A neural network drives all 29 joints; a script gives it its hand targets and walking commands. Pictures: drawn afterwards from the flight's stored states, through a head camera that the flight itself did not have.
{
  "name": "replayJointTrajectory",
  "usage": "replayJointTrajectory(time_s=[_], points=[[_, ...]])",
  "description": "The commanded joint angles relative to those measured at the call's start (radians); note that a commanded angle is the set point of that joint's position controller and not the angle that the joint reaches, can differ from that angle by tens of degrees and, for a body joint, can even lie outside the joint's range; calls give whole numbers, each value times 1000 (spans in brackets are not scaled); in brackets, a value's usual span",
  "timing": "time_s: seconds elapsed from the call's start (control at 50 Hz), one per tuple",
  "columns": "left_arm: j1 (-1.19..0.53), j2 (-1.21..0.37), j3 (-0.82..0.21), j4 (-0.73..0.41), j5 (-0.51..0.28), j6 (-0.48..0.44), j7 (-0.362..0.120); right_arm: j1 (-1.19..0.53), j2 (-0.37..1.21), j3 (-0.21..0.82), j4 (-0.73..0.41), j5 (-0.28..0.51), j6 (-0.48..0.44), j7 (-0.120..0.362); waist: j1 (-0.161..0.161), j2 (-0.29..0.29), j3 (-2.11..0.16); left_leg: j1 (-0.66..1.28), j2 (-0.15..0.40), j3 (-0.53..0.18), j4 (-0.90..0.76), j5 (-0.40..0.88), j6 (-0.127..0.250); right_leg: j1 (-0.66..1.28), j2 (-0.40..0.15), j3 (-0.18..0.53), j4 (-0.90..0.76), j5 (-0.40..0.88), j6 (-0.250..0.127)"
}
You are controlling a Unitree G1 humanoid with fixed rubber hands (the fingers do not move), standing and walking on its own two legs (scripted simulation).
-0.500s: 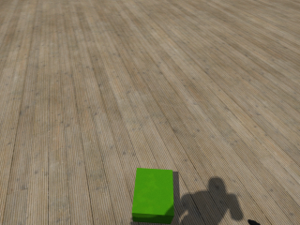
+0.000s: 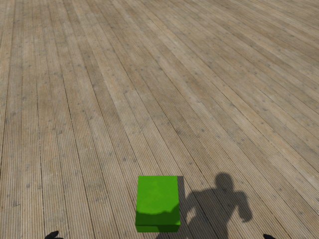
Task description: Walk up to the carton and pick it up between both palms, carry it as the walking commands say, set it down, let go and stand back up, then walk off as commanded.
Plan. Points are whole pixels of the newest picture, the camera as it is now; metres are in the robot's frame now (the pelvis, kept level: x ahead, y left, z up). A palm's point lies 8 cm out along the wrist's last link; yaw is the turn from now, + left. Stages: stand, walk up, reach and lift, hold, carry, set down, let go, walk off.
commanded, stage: walk up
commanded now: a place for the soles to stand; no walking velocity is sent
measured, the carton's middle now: (157, 203) +0.42 +0.01 -0.69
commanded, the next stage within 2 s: none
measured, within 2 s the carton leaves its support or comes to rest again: neither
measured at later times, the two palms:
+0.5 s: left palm out of the picture +0.07 +0.35 -0.12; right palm out of the picture +0.10 -0.29 -0.11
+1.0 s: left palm out of the picture +0.14 +0.37 -0.11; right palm out of the picture +0.07 -0.24 -0.14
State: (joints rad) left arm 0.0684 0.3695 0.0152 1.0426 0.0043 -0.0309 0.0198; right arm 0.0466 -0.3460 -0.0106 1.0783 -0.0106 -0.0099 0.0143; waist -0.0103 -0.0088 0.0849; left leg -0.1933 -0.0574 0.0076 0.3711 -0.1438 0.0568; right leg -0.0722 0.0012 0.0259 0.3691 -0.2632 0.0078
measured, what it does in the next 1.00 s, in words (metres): steps on the spot: right foot, then left foot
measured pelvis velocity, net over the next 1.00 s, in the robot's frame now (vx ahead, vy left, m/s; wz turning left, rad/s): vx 0.02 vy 0.06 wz -0.08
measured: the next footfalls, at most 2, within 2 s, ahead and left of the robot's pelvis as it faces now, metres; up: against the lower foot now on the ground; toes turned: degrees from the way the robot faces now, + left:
right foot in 0.82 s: +0.07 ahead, -0.06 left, +0.00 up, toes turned -5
left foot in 1.00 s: +0.06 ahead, +0.17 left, +0.00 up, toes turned -3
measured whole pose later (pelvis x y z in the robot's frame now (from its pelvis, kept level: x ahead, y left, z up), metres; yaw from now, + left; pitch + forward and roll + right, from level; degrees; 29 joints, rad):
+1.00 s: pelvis +0.02 +0.06 -0.02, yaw -4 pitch -4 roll +0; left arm 0.15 0.39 0.06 0.89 0.02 -0.01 0.04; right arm 0.17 -0.36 -0.04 0.94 -0.01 0.03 0.03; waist 0.00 0.01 0.12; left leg -0.23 -0.05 -0.02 0.66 -0.47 -0.02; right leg -0.25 0.00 -0.01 0.63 -0.32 -0.02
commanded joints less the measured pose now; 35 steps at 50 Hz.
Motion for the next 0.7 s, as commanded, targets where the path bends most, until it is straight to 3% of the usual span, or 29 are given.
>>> replayJointTrajectory(time_s=[0.0,0.04,0.08,0.12,0.14,0.16,0.18,0.2,0.22,0.24,0.26,0.28,0.3,0.32,0.34,0.38,0.4,0.42,0.44,0.46,0.48,0.5,0.52,0.54,0.56,0.6,0.64,0.66,0.68], points=[[-6,194,30,-46,0,-6,6,-43,-211,-39,-49,0,-11,-10,17,6,-132,91,170,-141,-43,184,7,-33,-111,74,-56,184,-38],[-22,201,42,-54,7,-8,5,-23,-196,-36,-41,3,-11,-6,9,-35,-123,97,166,-128,-32,176,5,-43,-117,65,-65,194,-38],[-1,217,35,-40,6,-6,5,-46,-207,-40,-48,6,-8,-6,13,15,-133,102,156,-127,-43,173,-5,-39,-122,83,-63,215,-39],[-20,203,44,-46,8,-3,4,-27,-210,-42,-35,1,-10,-8,4,22,-148,96,167,-137,-65,131,-6,-22,-102,71,-35,139,-40],[-8,198,37,-51,4,0,2,-35,-198,-36,-42,2,-13,-5,14,-11,-135,85,170,-156,-78,124,-7,-21,-94,56,-42,135,-31],[-8,197,38,-49,8,0,4,-44,-207,-41,-48,-5,-12,-5,13,50,-140,89,180,-151,-84,141,0,-29,-101,65,-39,122,-38],[-1,199,39,-53,5,-1,2,-58,-200,-34,-50,4,-13,-7,23,-3,-114,93,179,-161,-73,116,-2,-53,-90,60,-62,107,-33],[-12,210,49,-66,9,0,1,-39,-199,-35,-52,0,-13,-9,9,-27,-117,60,172,-157,-78,73,-5,-33,-92,61,-47,83,-39],[-1,197,33,-41,5,0,2,-56,-210,-36,-42,-1,-15,-10,21,45,-92,88,178,-151,-77,143,-4,-69,-108,76,-60,121,-40],[-3,200,41,-53,5,-1,1,-48,-198,-31,-54,2,-15,-9,14,0,-120,94,179,-178,-83,123,-6,-47,-96,67,-53,105,-43],[10,204,32,-34,11,-2,0,-60,-220,-38,-50,5,-14,-9,16,50,-105,75,182,-167,-85,82,-2,-59,-96,73,-61,99,-40],[87,274,66,-61,21,-13,21,-26,-271,-72,-114,-35,10,9,15,76,-107,54,126,-100,-10,-38,4,-63,-123,90,-30,96,-63],[132,277,68,-31,23,-18,32,-48,-263,-72,-110,-41,20,15,30,93,-86,-8,108,-90,21,-61,-4,-55,-155,124,-31,102,-79],[134,306,86,-41,25,-21,37,-54,-241,-65,-123,-42,31,22,28,44,-75,-45,97,-82,52,-75,-11,-45,-198,172,-44,83,-111],[149,311,92,-65,29,-20,40,-48,-228,-63,-137,-42,32,29,31,-53,-67,-49,99,-83,84,-93,0,-43,-216,198,-54,60,-118],[106,318,101,-87,29,-22,43,-15,-211,-67,-148,-46,39,43,11,-88,-28,-59,88,-74,114,-104,-11,-92,-270,230,-41,140,-171],[108,312,96,-109,27,-22,44,0,-222,-78,-165,-45,41,50,7,-96,-68,-37,84,-79,134,-139,-8,-90,-255,213,-20,127,-149],[110,293,97,-116,31,-24,46,1,-221,-83,-175,-47,43,54,2,-95,-50,-25,85,-81,135,-185,-13,-148,-260,231,-10,82,-166],[94,288,86,-130,33,-24,48,13,-211,-81,-172,-47,43,54,-15,-85,-34,1,98,-100,113,-133,-6,-193,-230,178,24,91,-141],[98,283,90,-131,26,-22,49,41,-234,-88,-167,-48,40,53,-18,-56,-43,53,130,-132,55,27,6,-207,-179,126,93,126,-109],[93,266,78,-152,17,-17,48,81,-279,-107,-173,-50,36,49,-33,51,-65,107,195,-215,-15,76,37,-266,-93,54,207,52,-70],[118,214,64,-143,3,-8,47,77,-275,-106,-174,-43,36,47,-31,135,-86,155,265,-308,-84,56,112,-286,5,-41,287,-121,-30],[147,218,64,-133,-2,-2,53,86,-265,-104,-188,-39,35,44,-53,151,-96,209,300,-346,-99,85,150,-340,32,-46,371,-302,-27],[168,237,70,-133,1,1,60,100,-277,-113,-195,-41,34,35,-55,130,-82,179,329,-345,-82,146,162,-371,21,-8,478,-351,-36],[192,248,79,-119,3,5,63,94,-275,-114,-200,-40,39,31,-41,107,-61,169,306,-336,-91,141,115,-372,0,14,470,-357,-41],[250,249,81,-115,-3,7,60,91,-261,-118,-232,-47,45,18,-22,181,-65,135,284,-273,-104,33,82,-344,-23,27,466,-285,-52],[232,254,87,-114,3,6,54,92,-231,-111,-248,-28,38,9,-20,74,-81,134,301,-273,-92,58,91,-317,-31,28,432,-235,-50],[224,246,89,-122,0,7,50,86,-233,-102,-243,-21,32,5,-9,65,-85,130,311,-257,-86,99,97,-306,-28,24,438,-217,-51],[202,235,83,-134,10,8,48,101,-228,-109,-237,-22,30,2,-21,51,-78,147,324,-285,-75,124,89,-292,-29,47,377,-224,-50]])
